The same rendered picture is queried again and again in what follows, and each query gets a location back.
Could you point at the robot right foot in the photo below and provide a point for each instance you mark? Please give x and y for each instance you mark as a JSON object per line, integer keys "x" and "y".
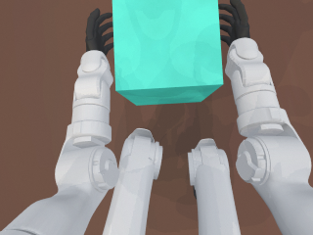
{"x": 195, "y": 194}

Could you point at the robot left upper arm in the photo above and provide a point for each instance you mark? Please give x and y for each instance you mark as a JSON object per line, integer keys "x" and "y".
{"x": 83, "y": 176}

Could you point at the right robot forearm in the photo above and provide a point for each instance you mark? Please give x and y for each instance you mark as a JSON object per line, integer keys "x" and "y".
{"x": 254, "y": 93}

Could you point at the left robot forearm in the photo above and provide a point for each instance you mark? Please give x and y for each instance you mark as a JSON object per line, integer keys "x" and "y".
{"x": 91, "y": 106}

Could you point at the robot right upper arm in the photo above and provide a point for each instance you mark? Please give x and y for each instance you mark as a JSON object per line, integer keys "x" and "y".
{"x": 278, "y": 167}

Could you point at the robot left hand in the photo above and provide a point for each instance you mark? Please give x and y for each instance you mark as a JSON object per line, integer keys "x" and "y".
{"x": 94, "y": 39}

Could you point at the robot right hand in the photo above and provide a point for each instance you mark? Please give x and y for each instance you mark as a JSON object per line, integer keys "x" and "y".
{"x": 239, "y": 22}

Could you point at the robot left thigh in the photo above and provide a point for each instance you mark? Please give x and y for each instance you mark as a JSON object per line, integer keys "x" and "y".
{"x": 129, "y": 207}

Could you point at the carton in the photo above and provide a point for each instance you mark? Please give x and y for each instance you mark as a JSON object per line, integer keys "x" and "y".
{"x": 166, "y": 51}

